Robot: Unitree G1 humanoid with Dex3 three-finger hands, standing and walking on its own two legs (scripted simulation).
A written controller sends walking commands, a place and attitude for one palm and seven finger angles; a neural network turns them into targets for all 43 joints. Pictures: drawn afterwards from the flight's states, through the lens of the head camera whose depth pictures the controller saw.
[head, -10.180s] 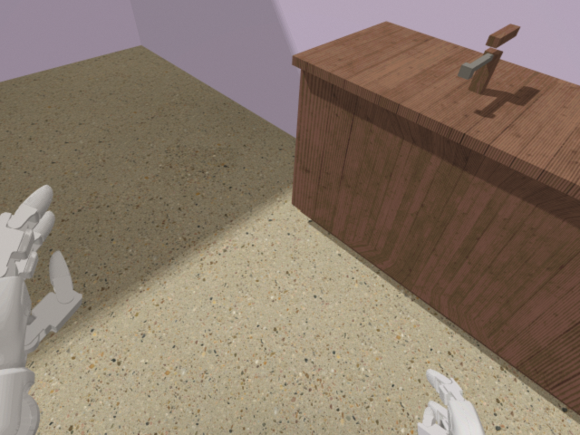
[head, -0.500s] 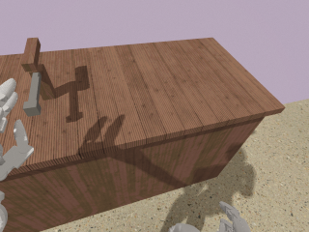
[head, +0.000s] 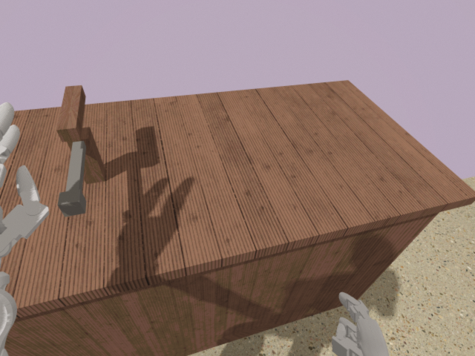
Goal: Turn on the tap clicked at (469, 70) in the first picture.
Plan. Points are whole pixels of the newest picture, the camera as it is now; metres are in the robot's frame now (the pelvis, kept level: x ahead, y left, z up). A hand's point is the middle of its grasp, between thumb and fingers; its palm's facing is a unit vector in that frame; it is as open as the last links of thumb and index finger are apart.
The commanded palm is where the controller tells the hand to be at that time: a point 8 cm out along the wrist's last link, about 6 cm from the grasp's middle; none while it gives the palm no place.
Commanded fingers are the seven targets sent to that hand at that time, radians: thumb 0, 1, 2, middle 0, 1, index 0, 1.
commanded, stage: come to a stop and stand still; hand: left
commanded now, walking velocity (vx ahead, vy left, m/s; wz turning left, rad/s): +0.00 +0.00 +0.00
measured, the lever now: (72, 203) +0.29 +0.27 +0.13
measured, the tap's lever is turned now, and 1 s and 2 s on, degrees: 0 0 0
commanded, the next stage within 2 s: look again from close up in 0.60 s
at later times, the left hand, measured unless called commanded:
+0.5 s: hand (48, 202) +0.25 +0.27 +0.18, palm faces +0.40 -0.85 -0.34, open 7.4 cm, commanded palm +0.20 +0.30 +0.19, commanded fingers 0.00 0.90 0.90 -0.20 -0.30 -0.20 -0.30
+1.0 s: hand (51, 227) +0.23 +0.26 +0.16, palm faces +0.17 -0.89 -0.43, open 7.4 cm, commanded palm +0.18 +0.33 +0.19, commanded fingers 0.00 0.90 0.90 -0.20 -0.30 -0.20 -0.30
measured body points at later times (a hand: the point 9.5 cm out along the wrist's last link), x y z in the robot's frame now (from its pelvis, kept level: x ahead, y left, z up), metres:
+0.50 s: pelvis +0.04 +0.03 +0.02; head +0.03 +0.03 +0.47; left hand +0.23 +0.31 +0.20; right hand +0.22 -0.21 -0.05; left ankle +0.07 +0.14 -0.72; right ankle +0.01 -0.09 -0.72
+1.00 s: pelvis +0.00 +0.06 +0.01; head +0.01 +0.06 +0.46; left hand +0.21 +0.31 +0.18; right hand +0.16 -0.17 -0.07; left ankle +0.07 +0.14 -0.72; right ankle +0.01 -0.09 -0.72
